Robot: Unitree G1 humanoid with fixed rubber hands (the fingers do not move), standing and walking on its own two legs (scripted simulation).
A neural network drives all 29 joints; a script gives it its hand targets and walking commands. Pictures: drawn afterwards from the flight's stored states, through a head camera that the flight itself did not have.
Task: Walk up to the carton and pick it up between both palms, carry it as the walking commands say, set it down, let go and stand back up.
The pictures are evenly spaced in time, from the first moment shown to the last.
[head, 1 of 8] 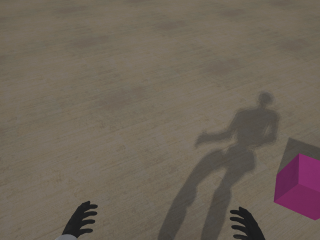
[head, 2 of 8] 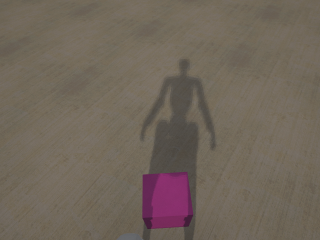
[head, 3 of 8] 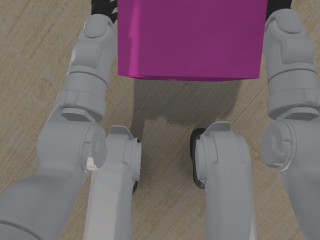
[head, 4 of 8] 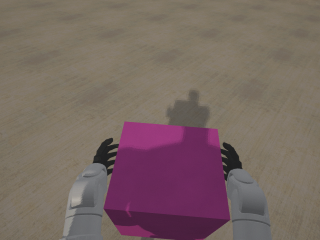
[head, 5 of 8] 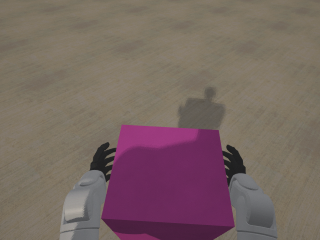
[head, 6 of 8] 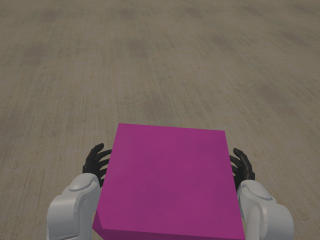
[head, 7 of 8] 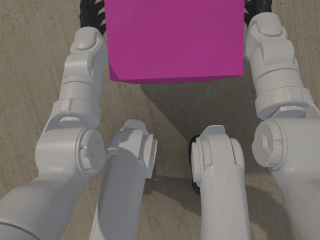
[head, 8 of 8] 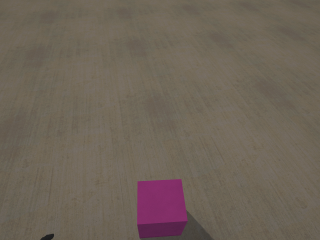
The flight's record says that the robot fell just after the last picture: no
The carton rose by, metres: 0.66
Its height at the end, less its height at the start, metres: +0.00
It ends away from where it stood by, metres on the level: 1.63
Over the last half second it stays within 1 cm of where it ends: yes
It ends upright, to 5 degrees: yes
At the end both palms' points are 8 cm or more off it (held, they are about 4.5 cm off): yes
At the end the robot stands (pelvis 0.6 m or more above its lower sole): yes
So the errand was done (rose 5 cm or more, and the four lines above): yes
